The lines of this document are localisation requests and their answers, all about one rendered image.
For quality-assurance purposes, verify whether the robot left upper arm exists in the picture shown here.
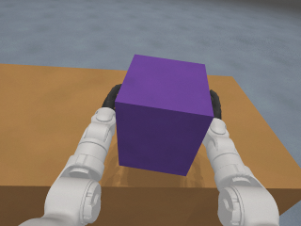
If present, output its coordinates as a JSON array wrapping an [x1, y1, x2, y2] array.
[[19, 176, 102, 226]]

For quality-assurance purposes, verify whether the robot left forearm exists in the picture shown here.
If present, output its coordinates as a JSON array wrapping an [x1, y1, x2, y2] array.
[[44, 107, 116, 214]]

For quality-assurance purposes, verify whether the left robot hand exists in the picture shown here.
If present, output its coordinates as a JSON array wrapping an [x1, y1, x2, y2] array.
[[102, 84, 122, 111]]

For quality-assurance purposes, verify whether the right robot hand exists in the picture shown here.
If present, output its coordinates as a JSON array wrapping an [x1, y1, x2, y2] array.
[[210, 90, 222, 120]]

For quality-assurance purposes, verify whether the pedestal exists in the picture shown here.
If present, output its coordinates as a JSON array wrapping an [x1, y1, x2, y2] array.
[[0, 63, 301, 226]]

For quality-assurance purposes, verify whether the robot right upper arm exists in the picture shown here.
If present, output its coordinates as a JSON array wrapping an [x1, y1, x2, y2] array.
[[217, 185, 279, 226]]

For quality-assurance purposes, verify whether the carton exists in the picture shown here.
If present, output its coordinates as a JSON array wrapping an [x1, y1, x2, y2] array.
[[115, 54, 214, 176]]

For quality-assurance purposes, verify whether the robot right forearm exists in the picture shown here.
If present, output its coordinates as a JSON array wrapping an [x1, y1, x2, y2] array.
[[202, 118, 279, 220]]

